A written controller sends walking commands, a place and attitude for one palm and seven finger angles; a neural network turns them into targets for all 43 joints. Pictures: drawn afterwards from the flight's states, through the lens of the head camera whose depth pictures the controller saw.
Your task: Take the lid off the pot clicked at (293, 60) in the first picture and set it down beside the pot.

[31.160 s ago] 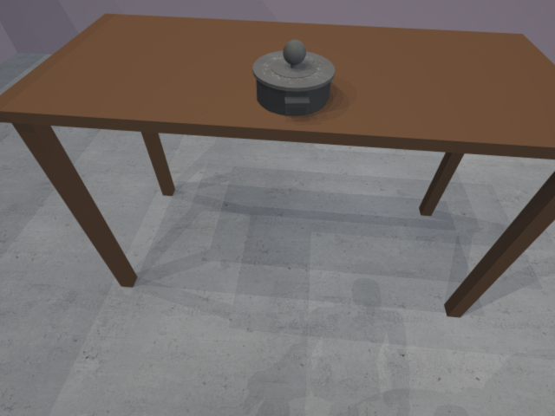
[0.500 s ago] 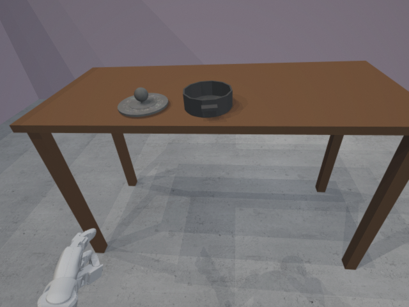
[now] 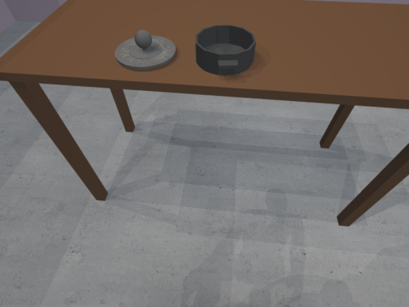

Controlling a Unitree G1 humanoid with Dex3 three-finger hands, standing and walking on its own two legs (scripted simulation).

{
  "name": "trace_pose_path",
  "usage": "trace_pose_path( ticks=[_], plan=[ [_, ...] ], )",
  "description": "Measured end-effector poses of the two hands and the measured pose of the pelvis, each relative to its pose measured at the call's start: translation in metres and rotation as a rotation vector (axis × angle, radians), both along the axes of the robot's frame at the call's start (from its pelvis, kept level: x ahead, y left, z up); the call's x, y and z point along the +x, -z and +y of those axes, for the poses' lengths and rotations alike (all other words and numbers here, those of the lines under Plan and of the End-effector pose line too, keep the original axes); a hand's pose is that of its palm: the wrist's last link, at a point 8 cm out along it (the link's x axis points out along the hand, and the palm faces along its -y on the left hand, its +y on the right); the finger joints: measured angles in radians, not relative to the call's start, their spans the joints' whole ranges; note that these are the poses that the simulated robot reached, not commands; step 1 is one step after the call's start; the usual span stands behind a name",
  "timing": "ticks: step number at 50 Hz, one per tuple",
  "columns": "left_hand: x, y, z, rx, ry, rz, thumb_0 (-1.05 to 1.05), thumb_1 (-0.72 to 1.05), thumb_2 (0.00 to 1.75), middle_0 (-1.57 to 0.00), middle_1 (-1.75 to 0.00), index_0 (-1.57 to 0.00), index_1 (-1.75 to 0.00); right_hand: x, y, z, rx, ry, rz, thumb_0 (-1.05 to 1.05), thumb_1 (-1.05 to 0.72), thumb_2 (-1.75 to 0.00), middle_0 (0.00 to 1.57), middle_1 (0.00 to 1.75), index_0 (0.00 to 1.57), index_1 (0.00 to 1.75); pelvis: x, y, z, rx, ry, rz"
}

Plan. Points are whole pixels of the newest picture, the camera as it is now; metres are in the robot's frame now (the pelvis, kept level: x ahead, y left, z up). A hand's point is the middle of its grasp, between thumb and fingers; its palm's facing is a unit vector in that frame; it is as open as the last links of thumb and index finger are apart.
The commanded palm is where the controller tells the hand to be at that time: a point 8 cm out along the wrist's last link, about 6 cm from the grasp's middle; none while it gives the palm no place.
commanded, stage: let the arm hang, fingers relaxed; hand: left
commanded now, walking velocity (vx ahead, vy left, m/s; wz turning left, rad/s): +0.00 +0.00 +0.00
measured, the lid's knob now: (143, 39) +0.79 +0.22 +0.11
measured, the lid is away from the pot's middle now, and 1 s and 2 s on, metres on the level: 0.24 0.24 0.24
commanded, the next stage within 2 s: look to check the result in 0.42 s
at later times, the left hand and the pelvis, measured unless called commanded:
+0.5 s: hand out of the picture +0.04 +0.17 -0.18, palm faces -0.02 -0.98 -0.21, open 7.3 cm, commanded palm none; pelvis +0.02 -0.01 +0.00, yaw -1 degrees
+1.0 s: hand out of the picture +0.04 +0.16 -0.18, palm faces -0.02 -0.98 -0.18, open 7.4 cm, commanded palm none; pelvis +0.03 -0.01 +0.00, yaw -2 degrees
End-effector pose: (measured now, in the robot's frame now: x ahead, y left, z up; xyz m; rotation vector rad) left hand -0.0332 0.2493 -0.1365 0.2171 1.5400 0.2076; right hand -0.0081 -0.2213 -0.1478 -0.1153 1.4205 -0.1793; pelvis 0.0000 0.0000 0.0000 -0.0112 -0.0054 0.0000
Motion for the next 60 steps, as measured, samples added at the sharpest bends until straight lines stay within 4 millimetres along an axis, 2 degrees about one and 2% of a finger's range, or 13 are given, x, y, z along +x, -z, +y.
trace_pose_path(
  ticks=[9, 15, 20, 27, 36, 49, 60],
  plan=[
    [0.066, 0.007, -0.024, -0.056, 0.052, -0.164, 0.0, 0.91, 0.9, -0.2, -0.3, -0.2, -0.3, 0.022, -0.001, -0.003, -0.008, 0.013, -0.064, 0.02, -0.93, -0.9, 0.2, 0.3, 0.2, 0.3, 0.006, -0.001, 0.001, 0.011, 0.01, -0.008],
    [0.084, 0.009, -0.027, -0.06, 0.064, -0.193, 0.0, 0.93, 0.9, -0.2, -0.3, -0.2, -0.3, 0.02, -0.004, -0.006, -0.018, 0.033, -0.059, 0.01, -0.91, -0.9, 0.2, 0.3, 0.2, 0.3, 0.011, -0.001, -0.003, 0.011, 0.016, -0.011],
    [0.083, 0.009, -0.03, -0.063, 0.062, -0.175, 0.0, 0.92, 0.9, -0.2, -0.3, -0.2, -0.3, 0.012, -0.004, -0.006, -0.014, 0.044, -0.024, 0.01, -0.91, -0.9, 0.2, 0.3, 0.2, 0.3, 0.015, -0.001, -0.006, 0.009, 0.019, -0.01],
    [0.069, 0.01, -0.035, -0.068, 0.049, -0.119, 0.0, 0.91, 0.9, -0.2, -0.3, -0.2, -0.3, 0.004, -0.002, -0.004, -0.003, 0.057, 0.021, 0.01, -0.9, -0.9, 0.2, 0.3, 0.2, 0.3, 0.019, -0.001, -0.008, 0.008, 0.023, -0.007],
    [0.059, 0.012, -0.042, -0.082, 0.038, -0.08, 0.0, 0.91, 0.9, -0.2, -0.3, -0.2, -0.3, 0.007, -0.002, -0.004, -0.004, 0.064, 0.027, 0.01, -0.9, -0.9, 0.2, 0.3, 0.2, 0.3, 0.024, -0.001, -0.01, 0.007, 0.029, -0.006],
    [0.067, 0.015, -0.043, -0.09, 0.044, -0.105, 0.0, 0.91, 0.9, -0.2, -0.3, -0.2, -0.3, 0.022, -0.005, -0.008, -0.024, 0.062, -0.018, 0.01, -0.91, -0.9, 0.2, 0.3, 0.2, 0.3, 0.026, -0.001, -0.01, 0.005, 0.035, -0.01],
    [0.075, 0.013, -0.035, -0.079, 0.058, -0.129, 0.0, 0.91, 0.9, -0.2, -0.3, -0.2, -0.3, 0.02, -0.004, -0.006, -0.02, 0.061, -0.019, 0.01, -0.91, -0.9, 0.2, 0.3, 0.2, 0.3, 0.024, -0.001, -0.007, 0.005, 0.037, -0.011]
  ],
)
